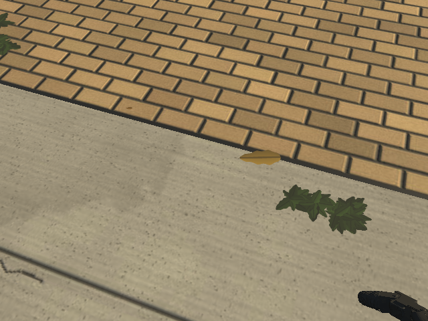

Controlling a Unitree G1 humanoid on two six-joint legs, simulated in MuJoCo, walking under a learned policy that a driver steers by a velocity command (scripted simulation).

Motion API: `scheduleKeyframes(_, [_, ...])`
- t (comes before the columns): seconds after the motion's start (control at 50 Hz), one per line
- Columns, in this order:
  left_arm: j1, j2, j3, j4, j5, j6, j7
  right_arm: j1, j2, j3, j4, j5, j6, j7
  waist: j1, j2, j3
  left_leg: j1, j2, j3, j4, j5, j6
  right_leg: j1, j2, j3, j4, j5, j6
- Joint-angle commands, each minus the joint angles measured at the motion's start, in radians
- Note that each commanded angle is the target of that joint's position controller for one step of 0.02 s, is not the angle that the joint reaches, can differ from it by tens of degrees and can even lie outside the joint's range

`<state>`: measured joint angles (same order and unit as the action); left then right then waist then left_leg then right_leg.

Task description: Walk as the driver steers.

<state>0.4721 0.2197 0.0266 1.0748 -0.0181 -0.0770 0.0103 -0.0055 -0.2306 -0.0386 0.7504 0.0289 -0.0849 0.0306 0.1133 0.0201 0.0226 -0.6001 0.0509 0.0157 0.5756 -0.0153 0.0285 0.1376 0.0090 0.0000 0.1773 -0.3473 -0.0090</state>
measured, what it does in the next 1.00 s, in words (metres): walks ahead, turning right: left foot, then right foot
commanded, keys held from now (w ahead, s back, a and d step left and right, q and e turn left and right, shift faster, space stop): w+e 0.06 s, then e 0.94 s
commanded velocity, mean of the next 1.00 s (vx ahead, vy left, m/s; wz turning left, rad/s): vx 0.14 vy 0.00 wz -0.49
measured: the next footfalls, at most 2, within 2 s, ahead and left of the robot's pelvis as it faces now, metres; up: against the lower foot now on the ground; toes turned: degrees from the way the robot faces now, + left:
left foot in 0.06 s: +0.22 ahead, +0.13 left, +0.00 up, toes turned +0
right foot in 0.56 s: +0.27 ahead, -0.11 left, +0.00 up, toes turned -20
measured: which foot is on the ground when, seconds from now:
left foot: up 0.00-0.04, down 0.06-0.58, up 0.60-1.00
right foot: down 0.00-0.06, up 0.08-0.54, down 0.56-1.00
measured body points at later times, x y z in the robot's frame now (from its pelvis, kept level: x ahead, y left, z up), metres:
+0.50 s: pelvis +0.19 +0.03 +0.01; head +0.22 +0.01 +0.45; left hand +0.40 +0.25 -0.10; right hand +0.22 -0.27 -0.13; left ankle +0.19 +0.13 -0.73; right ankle +0.25 -0.11 -0.71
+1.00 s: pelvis +0.25 +0.02 +0.00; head +0.28 +0.00 +0.45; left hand +0.53 +0.18 -0.09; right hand +0.23 -0.30 -0.11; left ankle +0.33 +0.12 -0.73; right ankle +0.24 -0.10 -0.73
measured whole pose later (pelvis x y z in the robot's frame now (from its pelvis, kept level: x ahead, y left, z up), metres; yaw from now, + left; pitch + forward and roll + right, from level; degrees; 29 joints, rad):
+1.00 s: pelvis +0.25 +0.02 +0.00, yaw -32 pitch +3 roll +0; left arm 0.16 0.30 0.09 0.65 -0.01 0.04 0.04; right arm 0.09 -0.29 -0.07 0.83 0.01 -0.02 -0.02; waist 0.01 -0.01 0.02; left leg -0.35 -0.03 -0.08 0.58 -0.29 -0.05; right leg -0.38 0.10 0.18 0.51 -0.17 -0.02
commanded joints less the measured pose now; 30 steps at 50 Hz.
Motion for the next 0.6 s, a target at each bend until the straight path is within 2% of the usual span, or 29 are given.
scheduleKeyframes(0.02, [-0.022,0.194,0.042,-0.041,-0.004,-0.001,0.005,-0.012,-0.121,-0.036,-0.068,-0.003,-0.022,0.002,-0.115,-0.126,0.062,0.160,-0.039,0.004,-0.044,-0.031,0.037,-0.117,-0.264,0.122,0.064,0.649,-0.137])
scheduleKeyframes(0.04, [-0.041,0.196,0.042,-0.050,0.002,0.005,0.003,0.108,-0.155,-0.056,-0.035,-0.003,-0.022,-0.004,-0.183,-0.129,-0.019,0.328,-0.064,0.020,-0.046,-0.053,0.059,-0.141,-0.232,0.098,0.208,0.797,-0.116])
scheduleKeyframes(0.06, [-0.060,0.179,0.035,-0.069,0.014,0.009,0.001,0.299,-0.200,-0.079,0.017,0.000,-0.020,-0.015,-0.271,-0.117,-0.141,0.603,-0.029,-0.015,-0.025,-0.067,0.088,-0.270,-0.177,0.072,0.435,0.754,-0.082])
scheduleKeyframes(0.08, [-0.010,0.094,0.013,-0.101,0.031,0.009,0.001,0.441,-0.290,-0.098,0.043,-0.032,-0.015,-0.027,-0.273,0.069,-0.307,0.929,0.217,-0.314,-0.044,-0.126,0.156,-0.541,-0.055,0.019,0.796,0.372,-0.034])
scheduleKeyframes(0.1, [0.107,-0.003,-0.011,-0.089,0.001,-0.007,0.000,0.425,-0.291,-0.083,0.041,-0.051,-0.015,-0.015,-0.204,0.309,-0.444,1.014,0.405,-0.739,-0.243,-0.155,0.270,-0.725,0.066,0.108,1.059,-0.250,-0.005])
scheduleKeyframes(0.12, [0.039,0.121,0.022,-0.094,-0.024,-0.014,0.002,0.334,-0.194,-0.058,0.024,-0.042,-0.019,-0.013,-0.196,0.195,-0.304,0.865,0.364,-0.652,-0.271,-0.080,0.227,-0.773,0.004,0.163,1.158,-0.218,-0.004])
scheduleKeyframes(0.14, [-0.038,0.151,0.035,-0.118,-0.029,-0.010,0.009,0.240,-0.148,-0.042,0.013,-0.030,-0.021,-0.014,-0.170,0.127,-0.170,0.705,0.339,-0.441,-0.257,0.089,0.193,-0.785,-0.039,0.118,1.157,-0.142,-0.005])
scheduleKeyframes(0.16, [-0.064,0.135,0.039,-0.119,-0.016,-0.002,0.019,0.181,-0.121,-0.034,0.016,-0.032,-0.024,-0.009,-0.136,0.046,-0.128,0.577,0.291,-0.303,-0.265,0.229,0.170,-0.732,-0.081,0.102,1.120,-0.082,0.001])
scheduleKeyframes(0.18, [-0.061,0.120,0.048,-0.119,-0.007,0.014,0.024,0.144,-0.100,-0.030,0.022,-0.038,-0.027,-0.004,-0.106,0.050,-0.096,0.478,0.247,-0.190,-0.283,0.307,0.152,-0.678,-0.105,0.099,1.076,-0.052,0.005])
scheduleKeyframes(0.2, [-0.046,0.102,0.052,-0.125,-0.009,0.033,0.023,0.121,-0.088,-0.027,0.032,-0.051,-0.032,-0.003,-0.079,0.075,-0.086,0.407,0.223,-0.119,-0.304,0.335,0.144,-0.618,-0.120,0.095,1.053,-0.027,0.005])
scheduleKeyframes(0.22, [-0.041,0.080,0.054,-0.132,-0.011,0.050,0.023,0.109,-0.084,-0.027,0.039,-0.059,-0.036,-0.005,-0.067,0.081,-0.079,0.365,0.216,-0.076,-0.322,0.365,0.159,-0.598,-0.114,0.077,1.044,-0.012,0.008])
scheduleKeyframes(0.26, [-0.072,0.074,0.061,-0.174,-0.006,0.074,0.027,0.100,-0.112,-0.032,0.053,-0.063,-0.038,-0.018,-0.051,0.080,-0.052,0.329,0.226,-0.019,-0.356,0.379,0.190,-0.630,-0.114,0.069,0.991,0.031,0.019])
scheduleKeyframes(0.3, [-0.138,0.084,0.064,-0.226,0.005,0.084,0.024,0.103,-0.142,-0.040,0.066,-0.057,-0.027,-0.039,-0.056,0.068,-0.042,0.343,0.236,0.023,-0.372,0.353,0.202,-0.671,-0.123,0.064,0.877,0.103,0.031])
scheduleKeyframes(0.38, [-0.246,0.086,0.060,-0.292,0.009,0.088,-0.004,0.099,-0.185,-0.050,0.072,-0.043,0.006,-0.069,-0.089,0.049,-0.054,0.386,0.234,0.100,-0.371,0.267,0.197,-0.636,-0.122,0.017,0.673,0.233,0.033])
scheduleKeyframes(0.46, [-0.331,0.114,0.069,-0.361,0.010,0.100,-0.030,0.130,-0.219,-0.063,0.084,-0.021,0.042,-0.071,-0.120,0.046,-0.051,0.492,0.268,0.109,-0.297,0.236,0.181,-0.639,-0.098,-0.023,0.559,0.161,0.012])
scheduleKeyframes(0.52, [-0.341,0.125,0.078,-0.400,0.004,0.106,-0.045,0.130,-0.233,-0.071,0.080,-0.002,0.066,-0.071,-0.111,0.063,-0.054,0.555,0.286,0.107,-0.183,0.262,0.137,-0.609,-0.066,-0.059,0.445,0.095,-0.028])
scheduleKeyframes(0.54, [-0.306,0.134,0.085,-0.399,0.004,0.103,-0.045,0.129,-0.226,-0.071,0.081,0.004,0.073,-0.073,-0.087,0.050,-0.071,0.545,0.259,0.137,-0.095,0.283,0.101,-0.530,-0.037,-0.078,0.346,0.169,-0.051])
scheduleKeyframes(0.56, [-0.234,0.192,0.109,-0.388,0.010,0.098,-0.032,0.185,-0.204,-0.068,0.097,-0.005,0.075,-0.070,-0.066,-0.026,-0.120,0.492,0.189,0.180,0.073,0.252,0.037,-0.374,-0.023,-0.034,0.249,0.382,-0.093])
scheduleKeyframes(0.58, [-0.155,0.335,0.147,-0.391,0.021,0.098,-0.005,0.176,-0.160,-0.051,0.057,-0.047,0.067,-0.063,-0.067,-0.263,-0.184,0.220,0.079,0.230,0.394,-0.108,-0.051,-0.133,-0.237,0.271,0.271,0.882,-0.199])
scheduleKeyframes(0.6, [-0.168,0.351,0.138,-0.414,0.043,0.090,-0.004,0.134,-0.125,-0.036,0.010,-0.060,0.060,-0.056,-0.077,-0.345,-0.287,-0.034,-0.080,0.085,0.645,-0.687,-0.095,-0.016,-0.410,0.577,0.229,0.909,-0.419])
